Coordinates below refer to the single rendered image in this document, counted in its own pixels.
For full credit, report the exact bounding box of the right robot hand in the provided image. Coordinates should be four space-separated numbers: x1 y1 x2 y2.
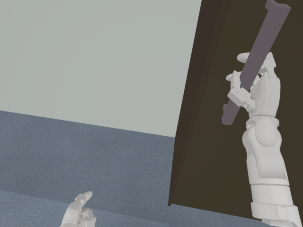
226 52 280 118

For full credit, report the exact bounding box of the handle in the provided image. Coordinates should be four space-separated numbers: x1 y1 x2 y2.
222 0 291 125

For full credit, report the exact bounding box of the right robot forearm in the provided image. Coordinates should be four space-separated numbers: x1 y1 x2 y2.
242 115 302 227

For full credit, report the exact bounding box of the left robot hand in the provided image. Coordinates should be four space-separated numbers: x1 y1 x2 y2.
61 191 96 227

